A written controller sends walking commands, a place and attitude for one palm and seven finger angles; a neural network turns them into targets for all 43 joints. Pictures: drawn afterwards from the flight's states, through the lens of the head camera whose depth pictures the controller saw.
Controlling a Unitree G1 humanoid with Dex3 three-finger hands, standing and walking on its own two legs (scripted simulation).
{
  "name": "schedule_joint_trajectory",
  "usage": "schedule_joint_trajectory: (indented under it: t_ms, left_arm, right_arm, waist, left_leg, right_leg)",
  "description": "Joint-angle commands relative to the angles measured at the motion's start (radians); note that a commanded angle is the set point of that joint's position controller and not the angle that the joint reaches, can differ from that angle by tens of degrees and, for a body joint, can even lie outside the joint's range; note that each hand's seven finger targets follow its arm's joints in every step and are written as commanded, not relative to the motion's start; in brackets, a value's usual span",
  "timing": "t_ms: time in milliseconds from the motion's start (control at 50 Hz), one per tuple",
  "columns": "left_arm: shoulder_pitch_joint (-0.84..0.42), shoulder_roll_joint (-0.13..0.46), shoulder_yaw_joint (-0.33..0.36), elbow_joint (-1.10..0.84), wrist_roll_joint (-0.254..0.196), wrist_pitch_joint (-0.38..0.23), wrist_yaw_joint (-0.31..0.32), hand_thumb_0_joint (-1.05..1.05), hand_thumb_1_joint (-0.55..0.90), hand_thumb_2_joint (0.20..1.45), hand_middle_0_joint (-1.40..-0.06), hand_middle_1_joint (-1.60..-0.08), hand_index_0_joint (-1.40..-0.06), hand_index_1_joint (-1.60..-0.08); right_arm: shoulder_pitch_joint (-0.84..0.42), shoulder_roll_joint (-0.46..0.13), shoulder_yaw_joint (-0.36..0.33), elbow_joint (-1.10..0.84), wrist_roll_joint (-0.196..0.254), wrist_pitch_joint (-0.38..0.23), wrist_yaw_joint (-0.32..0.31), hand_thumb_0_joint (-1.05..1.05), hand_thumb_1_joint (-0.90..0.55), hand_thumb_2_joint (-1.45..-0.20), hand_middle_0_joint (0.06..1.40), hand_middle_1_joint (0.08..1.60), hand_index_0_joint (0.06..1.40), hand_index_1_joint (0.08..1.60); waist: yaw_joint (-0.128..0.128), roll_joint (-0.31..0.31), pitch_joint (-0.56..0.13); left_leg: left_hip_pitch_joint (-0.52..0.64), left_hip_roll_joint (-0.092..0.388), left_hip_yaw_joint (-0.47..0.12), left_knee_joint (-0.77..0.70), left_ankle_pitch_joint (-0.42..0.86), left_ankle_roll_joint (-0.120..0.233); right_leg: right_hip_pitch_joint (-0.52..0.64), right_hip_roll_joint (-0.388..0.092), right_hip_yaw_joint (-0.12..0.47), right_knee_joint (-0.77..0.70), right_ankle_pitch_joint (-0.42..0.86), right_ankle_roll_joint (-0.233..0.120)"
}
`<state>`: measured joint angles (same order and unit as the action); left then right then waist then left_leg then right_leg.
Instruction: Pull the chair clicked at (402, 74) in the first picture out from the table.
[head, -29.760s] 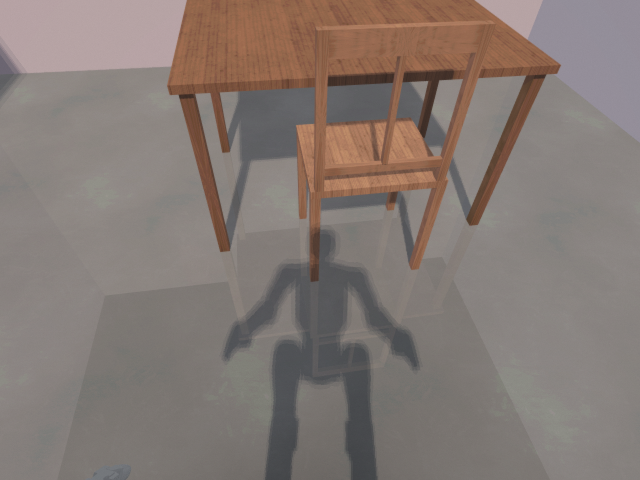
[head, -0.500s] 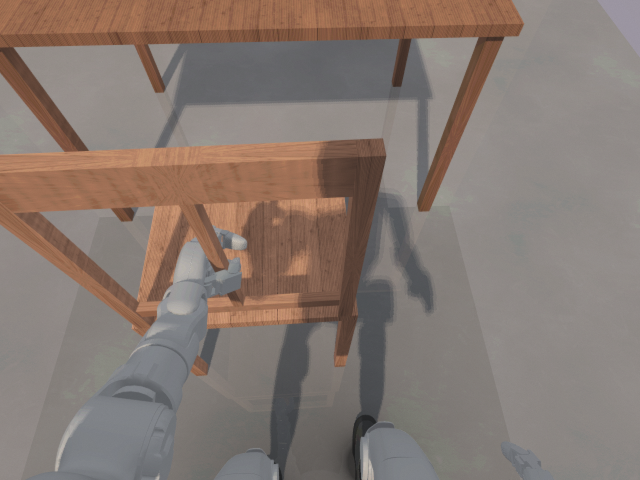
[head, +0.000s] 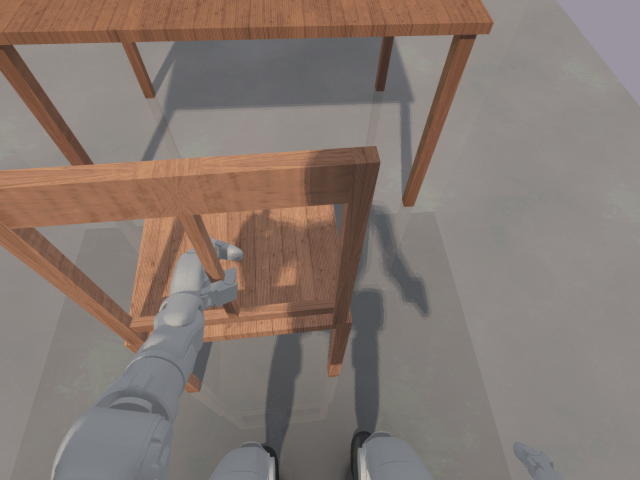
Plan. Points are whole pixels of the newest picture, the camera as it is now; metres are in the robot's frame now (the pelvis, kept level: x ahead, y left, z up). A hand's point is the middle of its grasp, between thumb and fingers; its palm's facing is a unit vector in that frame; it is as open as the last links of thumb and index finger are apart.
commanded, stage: step backward, pulling the chair out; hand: left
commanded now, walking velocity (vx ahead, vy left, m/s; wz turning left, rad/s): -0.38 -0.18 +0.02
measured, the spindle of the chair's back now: (215, 272) +0.39 +0.14 -0.05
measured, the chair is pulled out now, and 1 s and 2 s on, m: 0.43 0.58 0.59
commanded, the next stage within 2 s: stop walking, hand still on the chair in 0.40 s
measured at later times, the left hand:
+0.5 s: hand (222, 339) +0.30 +0.13 -0.06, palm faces +0.02 -0.98 -0.20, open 5.0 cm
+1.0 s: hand (228, 394) +0.22 +0.11 -0.05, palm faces +0.04 -0.98 -0.21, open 5.0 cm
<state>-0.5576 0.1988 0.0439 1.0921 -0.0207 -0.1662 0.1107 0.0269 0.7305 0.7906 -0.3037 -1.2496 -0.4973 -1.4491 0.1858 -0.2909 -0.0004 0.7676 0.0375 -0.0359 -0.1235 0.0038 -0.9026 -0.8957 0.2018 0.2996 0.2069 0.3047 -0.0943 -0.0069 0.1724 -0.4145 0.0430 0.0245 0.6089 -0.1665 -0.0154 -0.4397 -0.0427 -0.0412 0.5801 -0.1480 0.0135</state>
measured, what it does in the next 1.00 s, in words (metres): steps on the spot: left foot, then right foot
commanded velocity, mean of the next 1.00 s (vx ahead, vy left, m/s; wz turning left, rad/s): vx -0.12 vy -0.02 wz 0.03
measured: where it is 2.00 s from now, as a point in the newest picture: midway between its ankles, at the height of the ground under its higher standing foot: outside the picture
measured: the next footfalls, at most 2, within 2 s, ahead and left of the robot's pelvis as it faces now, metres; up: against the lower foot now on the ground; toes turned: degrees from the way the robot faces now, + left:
left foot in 0.44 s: -0.02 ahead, +0.11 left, +0.00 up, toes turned +0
right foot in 0.56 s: +0.04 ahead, -0.16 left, +0.00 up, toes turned -4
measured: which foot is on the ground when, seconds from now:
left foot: down 0.00-0.26, up 0.28-0.42, down 0.44-1.00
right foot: down 0.00-0.48, up 0.50-0.54, down 0.56-1.00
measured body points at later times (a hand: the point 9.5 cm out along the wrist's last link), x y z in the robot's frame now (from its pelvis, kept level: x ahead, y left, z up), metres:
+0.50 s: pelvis -0.06 -0.01 +0.00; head -0.01 -0.01 +0.45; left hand +0.29 +0.18 -0.04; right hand +0.01 -0.29 -0.12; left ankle -0.06 +0.11 -0.72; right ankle +0.04 -0.15 -0.72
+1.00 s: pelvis -0.06 -0.04 +0.02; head -0.05 -0.05 +0.47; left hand +0.22 +0.16 -0.03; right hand +0.05 -0.30 -0.09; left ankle -0.06 +0.11 -0.72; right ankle +0.00 -0.15 -0.72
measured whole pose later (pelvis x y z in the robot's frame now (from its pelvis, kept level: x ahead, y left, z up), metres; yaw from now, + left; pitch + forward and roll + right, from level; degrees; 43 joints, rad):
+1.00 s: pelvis -0.06 -0.04 +0.02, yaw -2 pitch -2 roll +0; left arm -0.15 0.15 0.03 0.82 -0.02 -0.08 0.11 0.03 0.73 0.80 -0.30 -1.25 -0.50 -1.45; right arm 0.23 -0.25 0.02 0.71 0.03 -0.02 -0.11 0.01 -0.90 -0.90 0.20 0.30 0.21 0.30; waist -0.03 0.02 0.04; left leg -0.16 0.05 0.02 0.45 -0.26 -0.04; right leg -0.27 -0.01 -0.02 0.43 -0.14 0.00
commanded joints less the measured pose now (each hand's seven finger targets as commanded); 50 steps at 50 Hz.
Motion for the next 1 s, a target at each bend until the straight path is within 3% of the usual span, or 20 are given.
schedule_joint_trajectory:
  t_ms: [0, 40, 80, 120, 160, 200, 220, 260, 300, 380, 400, 420, 440, 480, 520, 580, 600, 720, 780, 980]
  left_arm:
    - [-0.322, 0.121, -0.018, -0.272, -0.007, -0.095, -0.012, 0.000, 0.900, 0.900, -0.500, -1.450, -0.500, -1.450]
    - [-0.341, 0.134, -0.011, -0.295, -0.010, -0.093, -0.010, 0.000, 0.900, 0.900, -0.500, -1.450, -0.500, -1.450]
    - [-0.334, 0.141, -0.006, -0.282, -0.009, -0.102, -0.014, 0.000, 0.900, 0.900, -0.500, -1.450, -0.500, -1.450]
    - [-0.317, 0.154, -0.002, -0.246, -0.015, -0.096, -0.023, 0.000, 0.900, 0.900, -0.500, -1.450, -0.500, -1.450]
    - [-0.328, 0.140, -0.020, -0.231, -0.007, -0.100, -0.030, 0.000, 0.900, 0.900, -0.500, -1.450, -0.500, -1.450]
    - [-0.332, 0.214, 0.021, -0.205, -0.001, -0.099, -0.019, 0.000, 0.900, 0.900, -0.500, -1.450, -0.500, -1.450]
    - [-0.303, 0.263, 0.036, -0.183, -0.006, -0.085, -0.015, 0.000, 0.900, 0.900, -0.500, -1.450, -0.500, -1.450]
    - [-0.271, 0.279, 0.055, -0.132, -0.001, -0.064, -0.002, 0.000, 0.900, 0.900, -0.500, -1.450, -0.500, -1.450]
    - [-0.260, 0.261, 0.066, -0.125, -0.005, -0.062, -0.006, 0.000, 0.900, 0.900, -0.500, -1.450, -0.500, -1.450]
    - [-0.208, 0.243, 0.081, -0.101, -0.005, -0.067, -0.006, 0.000, 0.900, 0.900, -0.500, -1.450, -0.500, -1.450]
    - [-0.212, 0.219, 0.064, -0.113, -0.004, -0.068, -0.010, 0.000, 0.900, 0.900, -0.500, -1.450, -0.500, -1.450]
    - [-0.238, 0.208, 0.050, -0.122, -0.012, -0.064, -0.010, 0.000, 0.900, 0.900, -0.500, -1.450, -0.500, -1.450]
    - [-0.266, 0.184, 0.049, -0.138, -0.008, -0.063, -0.010, 0.000, 0.900, 0.900, -0.500, -1.450, -0.500, -1.450]
    - [-0.354, 0.148, 0.013, -0.223, -0.003, -0.075, -0.022, 0.000, 0.900, 0.900, -0.500, -1.450, -0.500, -1.450]
    - [-0.215, 0.178, 0.043, -0.424, 0.009, -0.073, -0.017, 0.000, 0.900, 0.900, -0.500, -1.450, -0.500, -1.450]
    - [-0.162, 0.140, 0.006, -0.487, -0.003, -0.045, -0.023, 0.000, 0.900, 0.900, -0.500, -1.450, -0.500, -1.450]
    - [-0.147, 0.173, 0.029, -0.503, -0.004, -0.036, -0.016, 0.000, 0.900, 0.900, -0.500, -1.450, -0.500, -1.450]
    - [-0.052, 0.203, 0.041, -0.501, -0.007, 0.005, -0.006, 0.000, 0.900, 0.900, -0.500, -1.450, -0.500, -1.450]
    - [0.006, 0.192, 0.056, -0.471, -0.002, 0.010, 0.001, 0.000, 0.900, 0.900, -0.500, -1.450, -0.500, -1.450]
    - [0.161, 0.137, 0.028, -0.510, 0.003, 0.019, 0.006, 0.000, 0.900, 0.900, -0.500, -1.450, -0.500, -1.450]
  right_arm:
    - [0.006, -0.101, -0.033, -0.132, -0.008, -0.024, 0.007, 0.000, -0.900, -0.900, 0.200, 0.300, 0.200, 0.300]
    - [0.032, -0.106, -0.035, -0.121, -0.011, -0.030, 0.006, 0.000, -0.900, -0.900, 0.200, 0.300, 0.200, 0.300]
    - [0.078, -0.117, -0.047, -0.098, -0.011, -0.038, 0.007, 0.000, -0.900, -0.900, 0.200, 0.300, 0.200, 0.300]
    - [0.098, -0.122, -0.049, -0.085, -0.003, -0.048, 0.006, 0.000, -0.900, -0.900, 0.200, 0.300, 0.200, 0.300]
    - [0.083, -0.118, -0.043, -0.083, -0.003, -0.058, 0.008, 0.000, -0.900, -0.900, 0.200, 0.300, 0.200, 0.300]
    - [0.072, -0.107, -0.047, -0.084, 0.004, -0.059, 0.000, 0.000, -0.900, -0.900, 0.200, 0.300, 0.200, 0.300]
    - [0.082, -0.108, -0.048, -0.073, 0.011, -0.056, -0.003, 0.000, -0.900, -0.900, 0.200, 0.300, 0.200, 0.300]
    - [0.059, -0.099, -0.043, -0.062, 0.006, -0.051, 0.002, 0.000, -0.900, -0.900, 0.200, 0.300, 0.200, 0.300]
    - [0.053, -0.081, -0.015, -0.049, -0.002, -0.051, 0.012, 0.000, -0.900, -0.900, 0.200, 0.300, 0.200, 0.300]
    - [0.097, -0.094, -0.006, -0.027, 0.000, -0.075, -0.003, 0.000, -0.900, -0.900, 0.200, 0.300, 0.200, 0.300]
    - [0.099, -0.115, -0.012, -0.030, 0.000, -0.077, -0.007, 0.000, -0.900, -0.900, 0.200, 0.300, 0.200, 0.300]
    - [0.082, -0.147, -0.021, -0.041, -0.004, -0.073, -0.012, 0.000, -0.900, -0.900, 0.200, 0.300, 0.200, 0.300]
    - [0.090, -0.141, -0.022, -0.047, -0.006, -0.068, -0.007, 0.000, -0.900, -0.900, 0.200, 0.300, 0.200, 0.300]
    - [0.057, -0.098, -0.014, -0.069, -0.019, -0.062, 0.007, 0.000, -0.900, -0.900, 0.200, 0.300, 0.200, 0.300]
    - [0.064, -0.093, -0.033, -0.117, -0.024, -0.062, 0.019, 0.000, -0.900, -0.900, 0.200, 0.300, 0.200, 0.300]
    - [0.056, -0.084, -0.026, -0.151, -0.002, -0.063, 0.023, 0.000, -0.900, -0.900, 0.200, 0.300, 0.200, 0.300]
    - [0.056, -0.098, -0.037, -0.152, -0.001, -0.062, 0.015, 0.000, -0.900, -0.900, 0.200, 0.300, 0.200, 0.300]
    - [0.033, -0.084, -0.024, -0.157, -0.003, -0.031, 0.005, 0.000, -0.900, -0.900, 0.200, 0.300, 0.200, 0.300]
    - [0.017, -0.066, -0.020, -0.172, -0.004, -0.026, 0.007, 0.000, -0.900, -0.900, 0.200, 0.300, 0.200, 0.300]
    - [-0.014, -0.056, -0.020, -0.178, -0.010, -0.017, 0.002, 0.000, -0.900, -0.900, 0.200, 0.300, 0.200, 0.300]
  waist:
    - [0.077, 0.215, -0.432]
    - [0.073, 0.283, -0.415]
    - [0.057, 0.253, -0.455]
    - [0.056, 0.175, -0.448]
    - [0.062, 0.189, -0.404]
    - [0.061, 0.013, -0.423]
    - [0.060, -0.086, -0.411]
    - [0.079, -0.147, -0.404]
    - [0.083, -0.138, -0.395]
    - [0.075, -0.154, -0.372]
    - [0.081, -0.064, -0.380]
    - [0.088, 0.118, -0.338]
    - [0.098, 0.178, -0.364]
    - [0.087, 0.278, -0.388]
    - [0.090, 0.210, -0.420]
    - [0.064, 0.076, -0.533]
    - [0.058, 0.047, -0.572]
    - [0.069, 0.130, -0.460]
    - [0.080, 0.039, -0.414]
    - [0.080, 0.009, -0.336]
  left_leg:
    - [-0.026, 0.312, -0.284, -0.285, -0.068, 0.141]
    - [-0.011, 0.321, -0.283, -0.259, -0.031, 0.163]
    - [0.096, 0.301, -0.240, -0.174, 0.105, 0.150]
    - [0.131, 0.274, -0.222, -0.126, 0.083, 0.127]
    - [0.120, 0.228, -0.190, -0.092, 0.006, 0.097]
    - [0.065, 0.121, -0.082, 0.002, -0.172, 0.032]
    - [0.092, 0.052, -0.038, 0.105, -0.299, 0.001]
    - [0.176, -0.005, -0.032, 0.339, -0.294, -0.020]
    - [0.137, -0.014, -0.061, 0.380, -0.302, -0.015]
    - [0.161, 0.005, -0.053, -0.104, -0.205, 0.002]
    - [0.155, 0.056, -0.106, -0.210, -0.073, 0.024]
    - [0.136, 0.149, -0.229, -0.251, 0.098, 0.071]
    - [0.159, 0.216, -0.258, -0.209, 0.301, 0.099]
    - [0.169, 0.260, -0.277, -0.181, 0.427, 0.123]
    - [0.227, 0.227, -0.270, -0.134, 0.471, 0.115]
    - [0.280, 0.125, -0.129, -0.022, 0.520, 0.021]
    - [0.276, 0.112, -0.103, -0.041, 0.470, 0.002]
    - [0.219, 0.089, -0.086, -0.209, 0.010, 0.018]
    - [0.213, 0.060, -0.058, -0.215, -0.145, 0.022]
    - [0.263, 0.053, -0.047, -0.233, -0.034, 0.026]
  right_leg:
    - [0.258, -0.009, 0.040, 0.174, -0.283, -0.020]
    - [0.239, -0.005, 0.046, 0.201, -0.283, -0.028]
    - [0.239, 0.003, 0.044, 0.108, -0.221, -0.022]
    - [0.257, 0.005, 0.041, 0.000, -0.165, -0.016]
    - [0.227, -0.018, 0.066, -0.074, -0.138, -0.026]
    - [0.196, -0.121, 0.179, -0.136, -0.159, -0.056]
    - [0.098, -0.217, 0.267, -0.229, -0.281, -0.100]
    - [-0.068, -0.315, 0.328, -0.368, -0.591, -0.137]
    - [-0.023, -0.302, 0.264, -0.320, -0.427, -0.142]
    - [0.139, -0.203, 0.145, -0.157, -0.154, -0.067]
    - [0.178, -0.151, 0.128, -0.070, -0.084, -0.042]
    - [0.169, -0.080, 0.084, 0.013, -0.036, -0.013]
    - [0.158, -0.047, 0.064, 0.095, 0.025, -0.009]
    - [0.176, -0.051, 0.050, 0.126, -0.118, -0.012]
    - [0.284, -0.033, 0.061, 0.002, -0.009, -0.020]
    - [0.463, -0.107, 0.119, -0.076, 0.559, -0.064]
    - [0.506, -0.120, 0.124, -0.047, 0.628, -0.072]
    - [0.396, -0.077, 0.117, -0.140, 0.107, -0.026]
    - [0.329, -0.081, 0.154, -0.218, -0.117, -0.022]
    - [0.280, -0.081, 0.150, -0.262, -0.037, -0.032]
